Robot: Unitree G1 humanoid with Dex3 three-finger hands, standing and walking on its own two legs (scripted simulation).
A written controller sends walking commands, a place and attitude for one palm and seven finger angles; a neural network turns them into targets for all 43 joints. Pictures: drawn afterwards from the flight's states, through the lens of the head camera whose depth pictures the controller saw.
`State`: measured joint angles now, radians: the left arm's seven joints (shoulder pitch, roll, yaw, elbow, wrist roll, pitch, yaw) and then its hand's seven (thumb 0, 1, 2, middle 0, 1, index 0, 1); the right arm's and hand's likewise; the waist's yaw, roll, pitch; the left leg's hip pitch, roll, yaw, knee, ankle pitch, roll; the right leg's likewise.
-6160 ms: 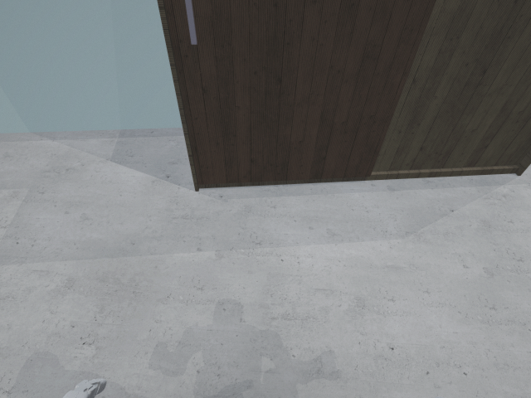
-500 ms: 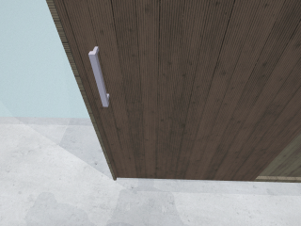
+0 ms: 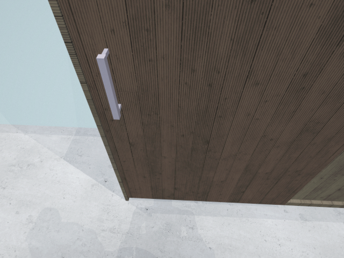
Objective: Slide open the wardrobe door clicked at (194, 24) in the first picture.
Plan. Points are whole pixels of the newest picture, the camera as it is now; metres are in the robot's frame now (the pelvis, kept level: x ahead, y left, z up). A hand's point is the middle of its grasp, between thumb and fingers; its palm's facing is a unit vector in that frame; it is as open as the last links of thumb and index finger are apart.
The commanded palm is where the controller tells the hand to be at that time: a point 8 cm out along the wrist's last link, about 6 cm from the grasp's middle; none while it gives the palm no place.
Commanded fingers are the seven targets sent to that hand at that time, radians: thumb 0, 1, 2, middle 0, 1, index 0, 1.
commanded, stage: look again from close up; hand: left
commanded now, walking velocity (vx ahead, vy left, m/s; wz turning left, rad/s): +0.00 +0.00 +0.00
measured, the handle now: (111, 86) +0.52 +0.21 +0.11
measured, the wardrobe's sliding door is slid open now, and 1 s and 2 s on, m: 0.00 0.00 0.00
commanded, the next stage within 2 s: shuffle to correct the standing spot in 0.24 s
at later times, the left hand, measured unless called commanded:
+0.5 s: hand out of the picture -0.01 +0.17 -0.18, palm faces +0.04 -0.98 -0.19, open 7.3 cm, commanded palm none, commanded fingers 0.00 0.90 0.90 -0.20 -0.30 -0.20 -0.30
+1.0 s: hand out of the picture +0.12 +0.21 -0.17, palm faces +0.04 -0.97 -0.24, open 7.3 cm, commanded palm none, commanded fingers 0.00 0.90 0.90 -0.20 -0.30 -0.20 -0.30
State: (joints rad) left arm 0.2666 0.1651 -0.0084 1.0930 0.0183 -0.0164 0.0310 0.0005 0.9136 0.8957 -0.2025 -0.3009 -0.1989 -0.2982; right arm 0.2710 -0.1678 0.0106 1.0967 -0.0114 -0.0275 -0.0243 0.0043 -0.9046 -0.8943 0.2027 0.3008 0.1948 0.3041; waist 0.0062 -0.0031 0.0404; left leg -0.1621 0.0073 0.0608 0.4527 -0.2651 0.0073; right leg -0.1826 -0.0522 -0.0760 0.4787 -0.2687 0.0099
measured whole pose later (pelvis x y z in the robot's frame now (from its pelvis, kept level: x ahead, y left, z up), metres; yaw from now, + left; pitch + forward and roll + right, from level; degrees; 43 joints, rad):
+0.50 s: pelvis +0.00 -0.01 +0.00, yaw +0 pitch -1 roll +0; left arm 0.30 0.16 0.00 1.10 0.02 -0.01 0.03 0.00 0.91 0.90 -0.20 -0.30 -0.20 -0.30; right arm 0.28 -0.16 0.01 1.11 -0.02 -0.01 -0.02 0.00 -0.91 -0.89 0.20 0.30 0.19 0.30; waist 0.02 -0.01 0.04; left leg -0.18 0.02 0.05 0.49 -0.28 0.00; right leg -0.19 -0.04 -0.09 0.49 -0.28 0.00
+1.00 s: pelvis +0.05 +0.02 -0.01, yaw +1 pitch -1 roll +1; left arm 0.15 0.16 0.03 1.01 0.02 -0.02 0.04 0.00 0.92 0.90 -0.20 -0.30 -0.20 -0.30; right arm 0.34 -0.10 -0.01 1.11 -0.01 -0.02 -0.05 0.00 -0.90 -0.89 0.21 0.30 0.20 0.30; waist -0.01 0.01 0.10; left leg -0.12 -0.05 0.06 0.51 -0.36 0.04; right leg -0.31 -0.03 -0.07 0.57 -0.23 -0.03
